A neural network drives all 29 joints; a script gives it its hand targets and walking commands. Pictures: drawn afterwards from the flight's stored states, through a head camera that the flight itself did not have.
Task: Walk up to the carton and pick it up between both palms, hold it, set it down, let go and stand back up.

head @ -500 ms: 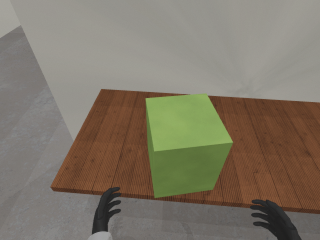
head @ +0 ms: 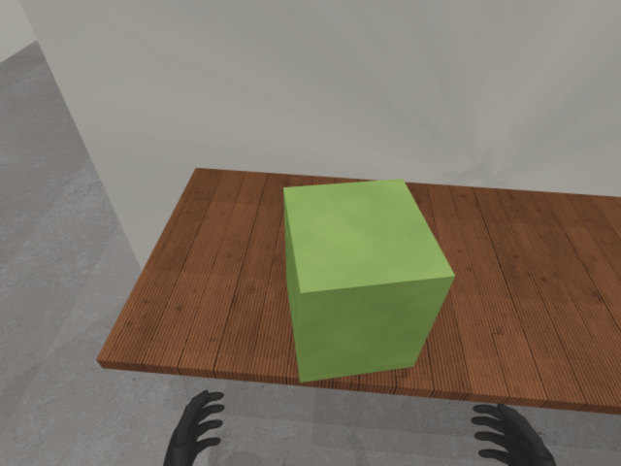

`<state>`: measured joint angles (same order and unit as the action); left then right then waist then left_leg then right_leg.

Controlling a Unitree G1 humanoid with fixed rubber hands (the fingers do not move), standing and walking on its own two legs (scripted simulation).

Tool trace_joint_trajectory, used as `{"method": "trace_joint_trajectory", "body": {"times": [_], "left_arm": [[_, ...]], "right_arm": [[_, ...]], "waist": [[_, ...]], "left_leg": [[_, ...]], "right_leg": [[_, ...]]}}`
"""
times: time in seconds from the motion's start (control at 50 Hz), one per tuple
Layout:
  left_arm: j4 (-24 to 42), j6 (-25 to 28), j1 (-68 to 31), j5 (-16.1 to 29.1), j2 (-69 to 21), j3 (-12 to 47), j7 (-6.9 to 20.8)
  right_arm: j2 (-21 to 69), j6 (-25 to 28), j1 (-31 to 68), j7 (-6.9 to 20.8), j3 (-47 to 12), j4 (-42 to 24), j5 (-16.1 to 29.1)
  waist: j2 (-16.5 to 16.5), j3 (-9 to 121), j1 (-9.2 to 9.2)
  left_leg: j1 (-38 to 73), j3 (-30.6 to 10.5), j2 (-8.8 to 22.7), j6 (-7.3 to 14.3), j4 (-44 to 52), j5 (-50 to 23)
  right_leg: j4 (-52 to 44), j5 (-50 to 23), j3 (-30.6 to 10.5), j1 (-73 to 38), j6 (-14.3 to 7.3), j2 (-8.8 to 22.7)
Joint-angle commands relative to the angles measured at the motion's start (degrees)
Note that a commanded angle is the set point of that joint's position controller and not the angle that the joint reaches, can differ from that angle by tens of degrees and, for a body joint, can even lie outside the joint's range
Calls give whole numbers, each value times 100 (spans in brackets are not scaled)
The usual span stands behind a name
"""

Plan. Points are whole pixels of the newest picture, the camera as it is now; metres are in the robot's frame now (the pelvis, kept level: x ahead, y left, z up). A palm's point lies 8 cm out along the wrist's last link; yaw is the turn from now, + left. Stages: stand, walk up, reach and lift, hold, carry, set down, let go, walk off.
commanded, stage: set down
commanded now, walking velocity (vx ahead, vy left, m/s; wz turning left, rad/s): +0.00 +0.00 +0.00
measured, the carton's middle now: (351, 281) +0.45 -0.03 -0.02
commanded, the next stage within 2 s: let go in 1.14 s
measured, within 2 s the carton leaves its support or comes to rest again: neither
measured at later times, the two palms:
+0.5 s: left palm out of the picture +0.17 +0.21 -0.07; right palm out of the picture +0.18 -0.22 -0.06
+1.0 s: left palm out of the picture +0.15 +0.23 -0.08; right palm out of the picture +0.17 -0.22 -0.08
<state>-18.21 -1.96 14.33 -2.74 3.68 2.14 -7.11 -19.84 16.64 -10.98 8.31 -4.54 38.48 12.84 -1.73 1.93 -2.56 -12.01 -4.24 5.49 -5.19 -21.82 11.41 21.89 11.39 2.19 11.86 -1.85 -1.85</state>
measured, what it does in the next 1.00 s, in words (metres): stands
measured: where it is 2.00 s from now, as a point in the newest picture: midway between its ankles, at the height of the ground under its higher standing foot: outside the picture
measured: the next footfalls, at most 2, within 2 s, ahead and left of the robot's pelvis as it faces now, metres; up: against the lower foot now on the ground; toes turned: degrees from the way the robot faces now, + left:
none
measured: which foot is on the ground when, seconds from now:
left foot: down 0.00-1.00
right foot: down 0.00-1.00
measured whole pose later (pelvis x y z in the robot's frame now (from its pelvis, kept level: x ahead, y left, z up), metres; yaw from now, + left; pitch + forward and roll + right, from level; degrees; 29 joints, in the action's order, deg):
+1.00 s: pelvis +0.01 +0.00 +0.00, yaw +0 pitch +1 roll -1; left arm -23.2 -7.6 14.3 -0.3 11.2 0.9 0.3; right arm -12.6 14.5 -11.0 -0.5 -2.9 41.5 2.1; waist -1.7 -2.0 -2.6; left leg -10.7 -4.2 5.1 -5.1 -21.8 12.3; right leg 21.9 12.4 2.2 10.4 -1.4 -1.4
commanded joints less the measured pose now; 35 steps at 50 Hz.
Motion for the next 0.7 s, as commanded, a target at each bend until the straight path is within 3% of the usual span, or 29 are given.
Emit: {"method": "trace_joint_trajectory", "body": {"times": [0.0, 0.18, 0.54, 0.68], "left_arm": [[623, 72, -301, 104, 531, -410, 73], [532, -23, -389, 183, 771, -468, 237], [347, -299, -381, 204, 1210, -634, 551], [242, -432, -537, 263, 1328, -633, 667]], "right_arm": [[-116, 195, 240, -206, 501, -676, -226], [143, 132, 233, -405, 540, -557, -467], [486, 91, 159, -790, 575, -363, -845], [619, 15, 259, -919, 635, -247, -993]], "waist": [[-225, 192, 58], [-115, 182, 87], [123, 111, 161], [187, 31, 218]], "left_leg": [[560, 785, -757, 483, 292, -532], [626, 818, -749, 468, 288, -564], [786, 885, -747, 427, 272, -743], [875, 908, -719, 434, 281, -680]], "right_leg": [[-579, -622, -542, -750, 62, 303], [-630, -485, -495, -777, 70, 320], [-604, -1031, -422, -924, 144, 341], [-631, -854, -369, -835, 180, 334]]}}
